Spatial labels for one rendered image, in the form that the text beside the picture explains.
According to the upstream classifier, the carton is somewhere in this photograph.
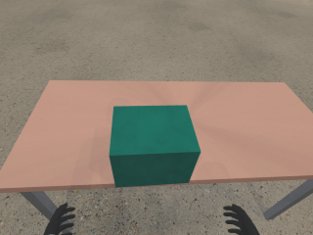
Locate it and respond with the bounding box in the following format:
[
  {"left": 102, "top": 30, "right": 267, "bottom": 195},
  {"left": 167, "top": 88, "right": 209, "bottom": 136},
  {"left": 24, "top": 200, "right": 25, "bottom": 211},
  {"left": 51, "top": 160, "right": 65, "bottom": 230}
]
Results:
[{"left": 109, "top": 105, "right": 201, "bottom": 188}]

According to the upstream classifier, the right robot hand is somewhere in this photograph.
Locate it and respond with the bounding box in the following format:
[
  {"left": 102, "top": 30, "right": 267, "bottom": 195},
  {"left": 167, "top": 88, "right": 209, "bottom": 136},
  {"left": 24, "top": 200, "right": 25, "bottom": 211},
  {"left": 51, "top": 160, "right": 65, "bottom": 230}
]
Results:
[{"left": 223, "top": 204, "right": 260, "bottom": 235}]

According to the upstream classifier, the table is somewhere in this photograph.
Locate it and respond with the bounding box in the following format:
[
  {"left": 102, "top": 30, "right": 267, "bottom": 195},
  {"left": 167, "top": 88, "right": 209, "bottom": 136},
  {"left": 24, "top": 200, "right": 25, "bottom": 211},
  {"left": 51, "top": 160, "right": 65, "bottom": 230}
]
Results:
[{"left": 0, "top": 80, "right": 313, "bottom": 233}]

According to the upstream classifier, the left robot hand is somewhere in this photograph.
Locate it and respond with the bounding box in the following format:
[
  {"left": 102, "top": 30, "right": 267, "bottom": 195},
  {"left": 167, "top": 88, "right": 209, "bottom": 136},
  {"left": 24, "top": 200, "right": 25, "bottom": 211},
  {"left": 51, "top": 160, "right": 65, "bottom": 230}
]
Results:
[{"left": 43, "top": 203, "right": 75, "bottom": 235}]

